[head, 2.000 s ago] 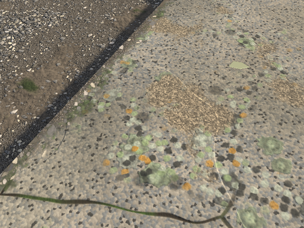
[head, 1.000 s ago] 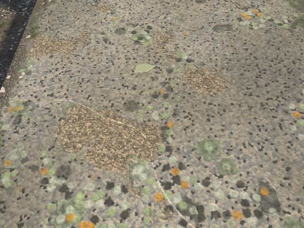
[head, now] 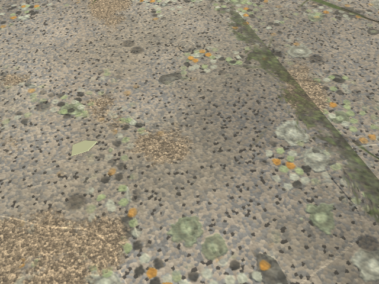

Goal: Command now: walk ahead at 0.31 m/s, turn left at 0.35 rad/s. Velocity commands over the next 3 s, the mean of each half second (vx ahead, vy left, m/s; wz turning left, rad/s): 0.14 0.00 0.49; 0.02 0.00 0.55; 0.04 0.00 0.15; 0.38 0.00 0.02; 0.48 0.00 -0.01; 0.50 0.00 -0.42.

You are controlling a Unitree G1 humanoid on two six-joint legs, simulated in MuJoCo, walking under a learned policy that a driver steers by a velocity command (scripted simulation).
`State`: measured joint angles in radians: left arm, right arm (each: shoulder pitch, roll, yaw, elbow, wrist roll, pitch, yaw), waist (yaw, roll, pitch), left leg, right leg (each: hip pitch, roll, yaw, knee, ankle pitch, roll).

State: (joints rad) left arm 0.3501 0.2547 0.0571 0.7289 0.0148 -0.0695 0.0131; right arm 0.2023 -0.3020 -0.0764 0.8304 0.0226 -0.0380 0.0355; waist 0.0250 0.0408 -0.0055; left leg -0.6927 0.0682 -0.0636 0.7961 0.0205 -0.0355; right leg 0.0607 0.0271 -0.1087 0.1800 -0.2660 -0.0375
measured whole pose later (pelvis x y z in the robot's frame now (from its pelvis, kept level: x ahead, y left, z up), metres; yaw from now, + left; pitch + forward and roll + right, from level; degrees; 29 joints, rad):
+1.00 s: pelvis +0.20 +0.04 -0.01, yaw +34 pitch +2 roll +0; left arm 0.18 0.29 0.07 0.67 -0.02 0.01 0.03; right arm 0.15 -0.29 -0.07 0.61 0.02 0.07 0.01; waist 0.02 -0.01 0.05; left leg -0.33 0.00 0.01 0.62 -0.30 -0.04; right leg -0.28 -0.10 -0.08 0.53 -0.27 0.04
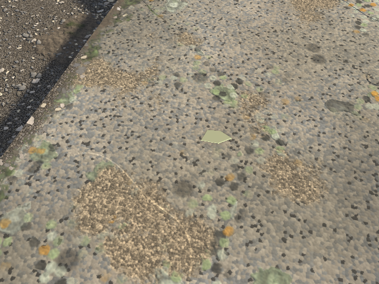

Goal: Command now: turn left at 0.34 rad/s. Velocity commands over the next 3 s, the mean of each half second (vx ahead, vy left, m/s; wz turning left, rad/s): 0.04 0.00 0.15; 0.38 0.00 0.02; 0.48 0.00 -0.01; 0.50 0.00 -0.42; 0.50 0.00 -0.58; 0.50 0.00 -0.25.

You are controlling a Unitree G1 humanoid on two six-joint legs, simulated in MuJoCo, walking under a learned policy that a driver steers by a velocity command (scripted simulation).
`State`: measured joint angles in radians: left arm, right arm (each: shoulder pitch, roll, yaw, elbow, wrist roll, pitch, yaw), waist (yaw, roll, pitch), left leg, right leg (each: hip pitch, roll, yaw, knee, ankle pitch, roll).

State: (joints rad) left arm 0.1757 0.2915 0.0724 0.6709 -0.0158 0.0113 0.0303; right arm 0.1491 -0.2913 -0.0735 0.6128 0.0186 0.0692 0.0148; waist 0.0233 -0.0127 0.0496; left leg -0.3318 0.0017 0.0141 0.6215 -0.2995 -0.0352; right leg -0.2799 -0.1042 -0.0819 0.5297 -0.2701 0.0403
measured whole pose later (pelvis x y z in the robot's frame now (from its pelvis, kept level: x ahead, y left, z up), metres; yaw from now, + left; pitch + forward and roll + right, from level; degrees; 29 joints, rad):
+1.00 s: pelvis +0.19 +0.00 -0.01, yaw +3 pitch +2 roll +0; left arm -0.01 0.25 0.02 0.62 -0.03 -0.09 -0.05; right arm 0.49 -0.27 -0.05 0.88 0.02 -0.05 0.00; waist -0.12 -0.02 0.04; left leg 0.13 0.01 0.00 0.24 -0.41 0.00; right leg -0.55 -0.02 -0.02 0.53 -0.04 -0.05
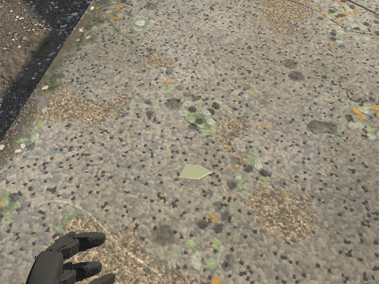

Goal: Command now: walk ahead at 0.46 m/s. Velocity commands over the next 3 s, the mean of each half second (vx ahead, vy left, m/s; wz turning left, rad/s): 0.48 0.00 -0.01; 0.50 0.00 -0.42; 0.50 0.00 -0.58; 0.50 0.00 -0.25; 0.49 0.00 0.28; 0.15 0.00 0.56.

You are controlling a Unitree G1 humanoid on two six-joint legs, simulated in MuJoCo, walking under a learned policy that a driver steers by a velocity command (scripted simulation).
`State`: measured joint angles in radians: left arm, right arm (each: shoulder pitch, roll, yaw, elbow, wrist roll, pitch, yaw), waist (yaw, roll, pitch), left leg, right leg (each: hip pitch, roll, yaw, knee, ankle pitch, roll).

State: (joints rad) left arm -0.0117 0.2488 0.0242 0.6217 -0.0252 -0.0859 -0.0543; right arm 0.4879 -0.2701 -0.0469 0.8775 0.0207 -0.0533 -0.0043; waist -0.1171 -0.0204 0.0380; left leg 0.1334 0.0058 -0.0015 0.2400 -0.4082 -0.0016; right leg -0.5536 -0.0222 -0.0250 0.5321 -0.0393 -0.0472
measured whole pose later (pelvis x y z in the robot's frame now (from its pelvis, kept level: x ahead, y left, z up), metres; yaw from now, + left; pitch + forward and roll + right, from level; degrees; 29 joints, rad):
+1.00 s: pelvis +0.53 -0.01 +0.01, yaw -16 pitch +1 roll +3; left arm 0.13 0.28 0.06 0.70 -0.02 -0.02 -0.04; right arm 0.30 -0.28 -0.07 0.87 0.00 -0.08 0.00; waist -0.07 -0.04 0.04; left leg 0.06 -0.01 0.25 0.23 -0.29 -0.01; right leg -0.65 -0.11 0.01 0.70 -0.01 -0.02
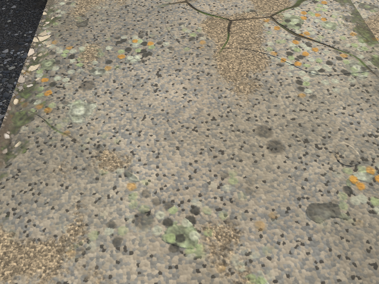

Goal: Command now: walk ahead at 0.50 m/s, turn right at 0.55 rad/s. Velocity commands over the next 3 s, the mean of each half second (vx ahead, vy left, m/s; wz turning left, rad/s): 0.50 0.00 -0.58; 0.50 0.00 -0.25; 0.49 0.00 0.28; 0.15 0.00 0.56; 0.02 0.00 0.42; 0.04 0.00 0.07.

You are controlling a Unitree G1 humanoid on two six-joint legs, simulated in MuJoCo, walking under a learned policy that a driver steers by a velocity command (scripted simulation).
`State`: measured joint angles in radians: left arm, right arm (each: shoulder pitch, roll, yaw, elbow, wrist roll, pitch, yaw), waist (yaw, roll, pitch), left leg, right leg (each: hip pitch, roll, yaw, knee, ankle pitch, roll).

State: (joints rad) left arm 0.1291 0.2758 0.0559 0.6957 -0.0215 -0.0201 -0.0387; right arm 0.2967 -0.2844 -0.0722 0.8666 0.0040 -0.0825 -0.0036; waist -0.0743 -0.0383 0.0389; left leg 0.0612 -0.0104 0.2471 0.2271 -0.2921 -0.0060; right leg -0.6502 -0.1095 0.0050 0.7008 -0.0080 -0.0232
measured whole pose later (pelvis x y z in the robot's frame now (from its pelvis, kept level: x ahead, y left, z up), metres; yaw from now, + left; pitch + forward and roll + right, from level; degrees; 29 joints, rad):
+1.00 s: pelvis +0.54 -0.11 +0.01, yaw -24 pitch +2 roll +2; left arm 0.08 0.26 0.03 0.65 -0.01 -0.07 -0.02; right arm 0.39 -0.28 -0.05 0.87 0.02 -0.08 0.01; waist -0.11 -0.04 0.02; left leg -0.01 -0.04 0.02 0.24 -0.26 0.02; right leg -0.61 -0.08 0.04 0.60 -0.01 0.00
